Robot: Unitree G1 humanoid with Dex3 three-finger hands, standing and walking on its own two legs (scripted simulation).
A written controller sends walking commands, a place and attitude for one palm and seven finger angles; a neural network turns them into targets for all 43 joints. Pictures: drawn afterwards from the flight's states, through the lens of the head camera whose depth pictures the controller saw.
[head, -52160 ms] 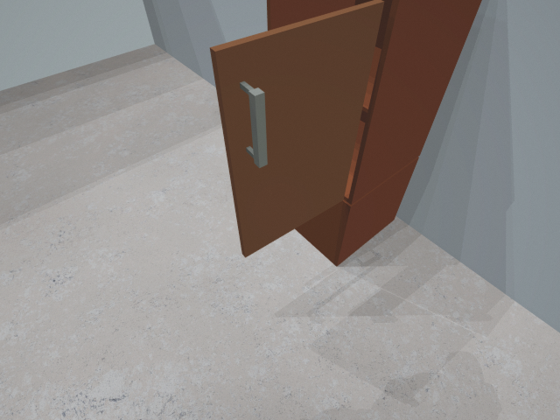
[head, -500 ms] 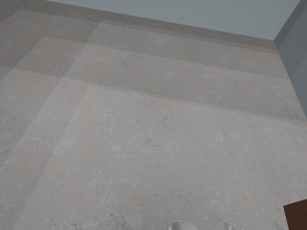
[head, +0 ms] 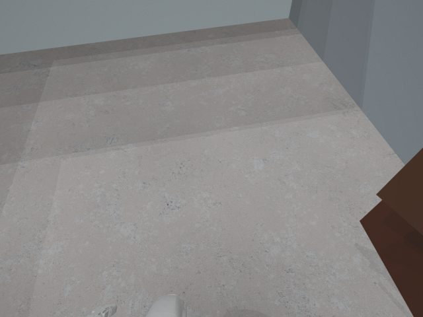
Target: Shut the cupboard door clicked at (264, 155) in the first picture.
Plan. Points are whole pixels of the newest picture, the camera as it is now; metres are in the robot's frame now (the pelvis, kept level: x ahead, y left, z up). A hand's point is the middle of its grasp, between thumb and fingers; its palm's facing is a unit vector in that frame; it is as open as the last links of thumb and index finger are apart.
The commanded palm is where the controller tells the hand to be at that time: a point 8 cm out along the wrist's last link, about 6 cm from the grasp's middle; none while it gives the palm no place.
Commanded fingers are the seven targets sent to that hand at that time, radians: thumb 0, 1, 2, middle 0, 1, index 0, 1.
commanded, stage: turn to face it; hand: left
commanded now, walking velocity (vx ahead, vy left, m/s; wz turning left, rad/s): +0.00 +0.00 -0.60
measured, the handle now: out of the picture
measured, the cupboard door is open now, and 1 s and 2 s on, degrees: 21 21 21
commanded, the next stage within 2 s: take the last steps up to it in 1.44 s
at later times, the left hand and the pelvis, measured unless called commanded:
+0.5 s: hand (112, 305) +0.16 +0.24 -0.17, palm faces -0.24 -0.95 -0.22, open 7.4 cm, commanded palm none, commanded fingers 0.00 0.90 0.90 -0.20 -0.30 -0.20 -0.30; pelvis +0.02 +0.05 +0.00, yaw -18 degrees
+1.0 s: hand (170, 280) +0.21 +0.11 -0.15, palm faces -0.54 -0.81 -0.25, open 7.4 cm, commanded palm none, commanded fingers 0.00 0.90 0.90 -0.20 -0.30 -0.20 -0.30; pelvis +0.03 +0.00 +0.00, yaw -34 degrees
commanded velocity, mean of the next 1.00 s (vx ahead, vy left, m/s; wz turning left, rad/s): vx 0.00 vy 0.00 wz -0.60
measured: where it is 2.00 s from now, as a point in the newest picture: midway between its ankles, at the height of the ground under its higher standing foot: outside the picture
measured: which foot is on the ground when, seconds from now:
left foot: up 0.00-0.22, down 0.24-0.70, up 0.72-1.00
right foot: down 0.00-0.24, up 0.26-0.68, down 0.70-1.00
